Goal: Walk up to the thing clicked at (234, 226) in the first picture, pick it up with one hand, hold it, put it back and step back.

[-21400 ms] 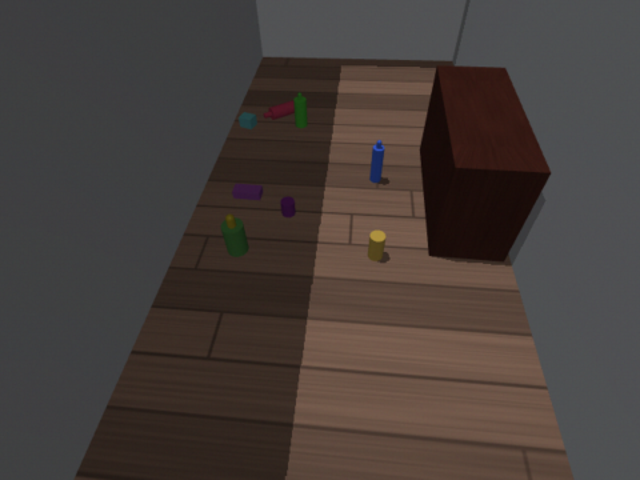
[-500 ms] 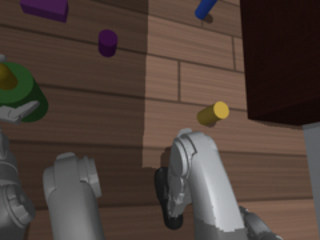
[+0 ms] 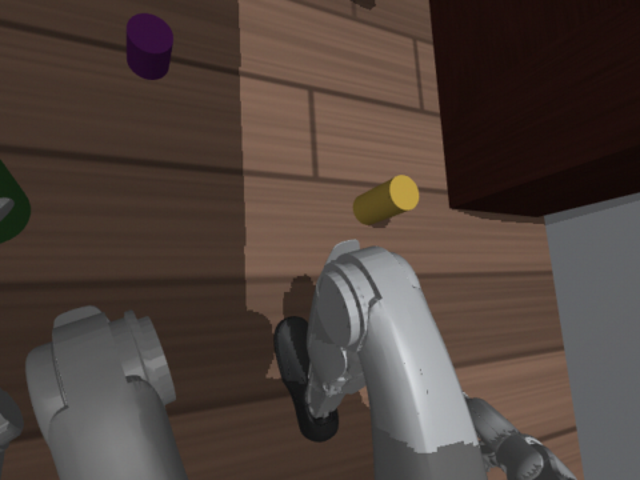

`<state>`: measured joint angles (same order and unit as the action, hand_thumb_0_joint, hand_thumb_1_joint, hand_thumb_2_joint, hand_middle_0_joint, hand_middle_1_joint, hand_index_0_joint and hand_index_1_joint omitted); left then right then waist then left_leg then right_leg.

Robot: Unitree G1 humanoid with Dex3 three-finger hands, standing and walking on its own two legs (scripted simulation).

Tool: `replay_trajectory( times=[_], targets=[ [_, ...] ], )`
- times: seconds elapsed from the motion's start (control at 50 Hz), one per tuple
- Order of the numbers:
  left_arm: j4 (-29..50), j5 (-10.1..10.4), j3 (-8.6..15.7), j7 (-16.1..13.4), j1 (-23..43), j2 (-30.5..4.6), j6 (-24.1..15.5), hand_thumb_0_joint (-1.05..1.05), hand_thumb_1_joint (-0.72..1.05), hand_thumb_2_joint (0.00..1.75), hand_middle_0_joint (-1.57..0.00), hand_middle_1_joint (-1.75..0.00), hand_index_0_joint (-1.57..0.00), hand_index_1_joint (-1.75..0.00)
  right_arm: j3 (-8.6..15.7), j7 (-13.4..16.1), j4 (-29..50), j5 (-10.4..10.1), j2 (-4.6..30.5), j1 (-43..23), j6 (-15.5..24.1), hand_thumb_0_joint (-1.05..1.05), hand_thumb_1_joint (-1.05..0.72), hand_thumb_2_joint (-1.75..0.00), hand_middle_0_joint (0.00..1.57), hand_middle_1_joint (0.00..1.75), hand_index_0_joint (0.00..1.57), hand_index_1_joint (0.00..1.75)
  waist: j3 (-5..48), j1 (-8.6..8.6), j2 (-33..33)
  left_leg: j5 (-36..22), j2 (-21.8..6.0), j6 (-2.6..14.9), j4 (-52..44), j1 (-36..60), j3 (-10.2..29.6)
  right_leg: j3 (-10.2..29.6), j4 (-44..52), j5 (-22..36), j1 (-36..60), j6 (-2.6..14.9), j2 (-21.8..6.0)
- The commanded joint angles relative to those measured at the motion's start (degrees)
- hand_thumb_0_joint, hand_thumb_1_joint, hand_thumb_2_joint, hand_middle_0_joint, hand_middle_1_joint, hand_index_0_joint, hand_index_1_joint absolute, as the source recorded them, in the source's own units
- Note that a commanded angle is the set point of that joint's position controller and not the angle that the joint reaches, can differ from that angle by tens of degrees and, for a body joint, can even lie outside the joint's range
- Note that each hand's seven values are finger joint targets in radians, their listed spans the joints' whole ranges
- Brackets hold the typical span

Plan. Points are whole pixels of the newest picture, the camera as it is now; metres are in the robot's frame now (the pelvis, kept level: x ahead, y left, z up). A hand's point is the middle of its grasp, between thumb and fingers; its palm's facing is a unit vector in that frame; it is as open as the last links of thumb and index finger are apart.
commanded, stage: lower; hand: left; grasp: from the side
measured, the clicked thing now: out of the picture +0.47 +0.28 -0.17
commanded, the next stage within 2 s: loosen in 0.52 s
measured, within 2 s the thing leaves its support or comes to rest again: rests again in 1.58 s
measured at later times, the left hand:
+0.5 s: hand out of the picture +0.48 +0.29 -0.18, palm faces +0.34 -0.94 -0.06, open 11.9 cm
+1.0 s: hand out of the picture +0.48 +0.29 -0.17, palm faces +0.35 -0.94 -0.02, open 12.7 cm
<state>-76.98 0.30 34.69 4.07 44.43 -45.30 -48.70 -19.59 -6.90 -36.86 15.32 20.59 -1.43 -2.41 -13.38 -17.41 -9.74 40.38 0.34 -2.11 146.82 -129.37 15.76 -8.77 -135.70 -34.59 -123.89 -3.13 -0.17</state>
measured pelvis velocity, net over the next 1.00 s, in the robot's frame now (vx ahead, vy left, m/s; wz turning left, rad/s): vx -0.01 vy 0.01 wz -0.06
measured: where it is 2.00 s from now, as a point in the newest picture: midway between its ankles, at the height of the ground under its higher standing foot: (235, 440)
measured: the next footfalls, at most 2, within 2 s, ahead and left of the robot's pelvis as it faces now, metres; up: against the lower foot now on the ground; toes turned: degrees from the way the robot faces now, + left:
none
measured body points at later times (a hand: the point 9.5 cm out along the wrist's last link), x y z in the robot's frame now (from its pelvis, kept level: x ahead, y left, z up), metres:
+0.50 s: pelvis +0.00 +0.01 +0.00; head +0.27 +0.16 +0.32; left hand +0.45 +0.34 -0.18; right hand +0.11 -0.27 -0.05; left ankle +0.08 +0.13 -0.27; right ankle +0.13 -0.13 -0.27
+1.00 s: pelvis -0.01 +0.01 -0.01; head +0.26 +0.17 +0.32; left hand +0.46 +0.33 -0.17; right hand +0.12 -0.26 -0.05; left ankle +0.08 +0.13 -0.27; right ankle +0.13 -0.13 -0.27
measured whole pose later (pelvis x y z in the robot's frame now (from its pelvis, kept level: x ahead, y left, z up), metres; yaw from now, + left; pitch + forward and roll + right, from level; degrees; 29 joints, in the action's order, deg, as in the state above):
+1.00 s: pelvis -0.01 +0.01 -0.01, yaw -4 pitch +16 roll -17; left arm -86.8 1.5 30.6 0.3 48.1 -54.1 -59.0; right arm -29.3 -6.3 -32.5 19.5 21.7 -8.4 -3.5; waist -18.0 -18.4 -14.8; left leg 40.9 0.1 -1.3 149.9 -127.4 20.6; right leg -12.5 -134.3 -33.0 -119.9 -4.6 1.8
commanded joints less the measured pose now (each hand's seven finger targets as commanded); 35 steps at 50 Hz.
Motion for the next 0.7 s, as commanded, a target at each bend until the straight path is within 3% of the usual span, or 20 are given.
replay_trajectory(
  times=[0.0, 0.04, 0.18, 0.28, 0.34, 0.42, 0.6, 0.62, 0.68],
  targets=[
    [17.4, 2.5, 1.6, -0.8, 23.5, -18.8, -9.5, 0.00, -0.04, 1.20, -1.18, -1.35, -1.19, -1.36, 4.5, 0.8, 0.5, 1.2, 19.4, 6.9, -0.2, 0.00, -0.93, -0.91, 0.20, 0.30, 0.20, 0.30, 45.1, -3.49, 34.4, -13.8, -2.9, 0.57, -16.4, 30.0, -5.3, -4.6, 9.1, 13.5, 23.3, 3.65, 2.4],
    [16.3, 2.3, 1.4, -1.2, 23.6, -19.2, -10.0, 0.00, -0.05, 1.20, -1.18, -1.36, -1.20, -1.36, 3.9, 0.9, 0.4, 1.7, 19.8, 6.6, -0.3, 0.00, -0.93, -0.91, 0.20, 0.30, 0.20, 0.30, 44.2, -4.38, 35.0, -13.5, -3.0, 0.46, -16.2, 30.6, -4.8, -5.2, 8.8, 13.3, 22.5, 3.61, 2.4],
    [13.2, 2.0, 0.8, -2.1, 22.2, -21.0, -11.0, 0.00, -0.01, 1.22, -1.20, -1.38, -1.22, -1.38, 2.2, 1.0, 0.9, 2.4, 20.4, 4.5, -0.4, 0.00, -0.92, -0.91, 0.20, 0.30, 0.20, 0.30, 40.9, -5.06, 33.9, -12.7, -3.2, 0.60, -15.6, 28.6, -3.9, -6.3, 8.9, 13.3, 23.1, 3.32, 2.8],
    [11.8, 1.4, 0.3, -2.6, 21.3, -21.2, -11.6, 0.00, 0.04, 1.24, -1.21, -1.39, -1.22, -1.39, 1.3, 0.9, 1.5, 3.1, 21.3, 3.5, -0.9, 0.00, -0.91, -0.91, 0.20, 0.30, 0.20, 0.30, 40.2, -5.63, 36.0, -16.1, -3.7, -0.11, -15.9, 32.4, -2.5, -7.5, 8.0, 15.2, 22.5, 3.40, 3.0],
    [10.4, 1.0, -0.2, -3.2, 21.8, -21.7, -12.1, 0.00, 0.02, 1.26, -1.23, -1.41, -1.24, -1.41, 0.7, 0.9, 2.1, 3.4, 21.3, 2.3, -1.0, 0.00, -0.91, -0.91, 0.20, 0.30, 0.20, 0.30, 38.2, -6.19, 34.5, -13.3, -3.6, 0.25, -15.6, 30.0, -2.5, -7.7, 8.5, 13.7, 22.4, 3.30, 3.2],
    [10.0, 1.4, 0.2, -3.8, 22.1, -22.3, -12.9, 0.00, 0.06, 1.27, -1.23, -1.42, -1.25, -1.42, -0.2, 0.8, 2.5, 3.8, 21.9, 2.1, -1.1, 0.00, -0.91, -0.91, 0.20, 0.30, 0.20, 0.30, 38.7, -6.68, 34.9, -15.8, -3.9, 0.01, -15.3, 31.8, -1.6, -8.3, 8.2, 15.5, 23.5, 3.08, 3.4],
    [4.3, 1.4, -2.3, -4.6, 22.0, -21.7, -14.1, 0.00, 0.08, 1.31, -1.27, -1.46, -1.29, -1.46, -2.2, 1.1, 3.5, 4.5, 22.1, 0.0, -1.5, 0.00, -0.90, -0.90, 0.20, 0.30, 0.20, 0.30, 34.2, -8.88, 31.4, -11.2, -4.2, 0.61, -15.1, 28.2, -0.8, -9.2, 9.2, 13.0, 23.1, 2.54, 3.8],
    [3.8, 1.2, -2.4, -4.7, 21.5, -21.9, -14.1, 0.00, 0.10, 1.23, -1.30, -1.41, -1.32, -1.40, -2.3, 1.1, 3.4, 4.6, 22.1, 0.0, -1.6, 0.00, -0.91, -0.90, 0.20, 0.30, 0.20, 0.30, 34.1, -8.87, 31.2, -11.4, -4.2, 0.66, -15.0, 27.9, -0.8, -9.2, 9.2, 13.1, 23.4, 2.49, 3.8],
    [4.7, 1.8, -2.2, -4.7, 22.5, -22.6, -14.7, 0.00, -0.06, 0.99, -1.12, -1.17, -1.15, -1.16, -2.7, 1.1, 4.0, 4.7, 21.9, -0.8, -1.6, 0.00, -0.92, -0.90, 0.20, 0.30, 0.20, 0.30, 34.5, -8.54, 30.8, -10.1, -4.2, 0.84, -14.8, 27.5, -0.9, -9.1, 9.5, 12.4, 23.8, 2.39, 4.0]
  ],
)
